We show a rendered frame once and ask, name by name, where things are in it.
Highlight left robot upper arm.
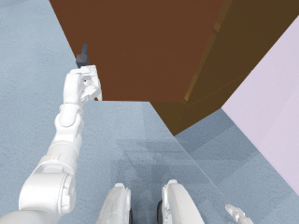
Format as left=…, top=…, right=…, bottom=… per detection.
left=0, top=172, right=77, bottom=224

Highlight cupboard door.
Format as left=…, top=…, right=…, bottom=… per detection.
left=49, top=0, right=224, bottom=103

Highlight left robot thigh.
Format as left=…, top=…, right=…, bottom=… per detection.
left=95, top=187, right=131, bottom=224

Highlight handle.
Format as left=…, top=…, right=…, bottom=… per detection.
left=76, top=44, right=91, bottom=82

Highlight left robot forearm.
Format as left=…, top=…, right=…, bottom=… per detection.
left=19, top=103, right=84, bottom=210

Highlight robot left shin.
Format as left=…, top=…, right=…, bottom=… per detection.
left=114, top=183, right=130, bottom=224

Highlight robot right hand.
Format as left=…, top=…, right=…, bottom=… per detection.
left=225, top=204, right=253, bottom=224

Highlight robot left hand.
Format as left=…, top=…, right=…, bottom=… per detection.
left=63, top=65, right=102, bottom=108

